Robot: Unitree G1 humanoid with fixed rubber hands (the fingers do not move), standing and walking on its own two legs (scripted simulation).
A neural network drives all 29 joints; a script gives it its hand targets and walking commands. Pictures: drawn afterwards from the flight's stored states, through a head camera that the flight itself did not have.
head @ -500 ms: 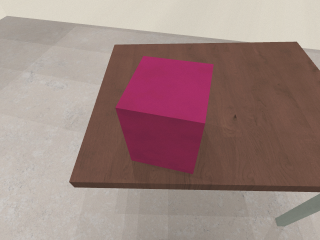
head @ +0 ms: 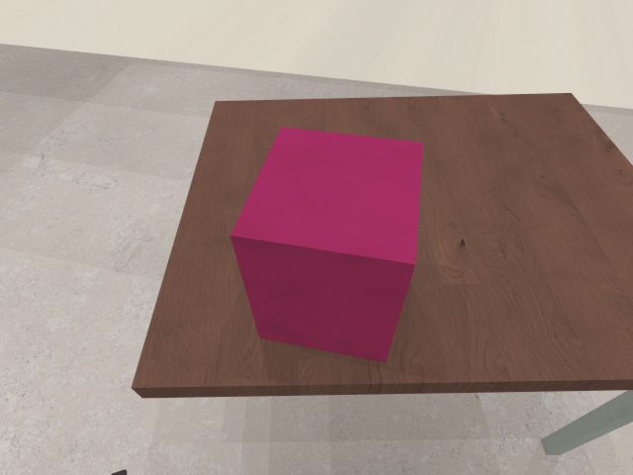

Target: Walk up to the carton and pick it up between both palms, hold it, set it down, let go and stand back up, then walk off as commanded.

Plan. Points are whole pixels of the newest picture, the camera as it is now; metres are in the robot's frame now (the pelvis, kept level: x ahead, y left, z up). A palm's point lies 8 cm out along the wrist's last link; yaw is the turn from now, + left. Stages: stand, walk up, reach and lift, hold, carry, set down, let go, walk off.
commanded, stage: walk up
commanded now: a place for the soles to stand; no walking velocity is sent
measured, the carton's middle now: (334, 247) +0.42 -0.01 +0.03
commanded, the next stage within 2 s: reach and lift in 0.80 s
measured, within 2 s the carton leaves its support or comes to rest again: neither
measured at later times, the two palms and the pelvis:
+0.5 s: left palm out of the picture +0.05 +0.29 -0.11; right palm out of the picture +0.03 -0.31 -0.12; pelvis -0.02 +0.00 +0.00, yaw -2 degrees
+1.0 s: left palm out of the picture +0.14 +0.27 -0.11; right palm out of the picture +0.10 -0.30 -0.12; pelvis -0.04 -0.01 -0.02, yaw +0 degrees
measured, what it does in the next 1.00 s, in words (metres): stands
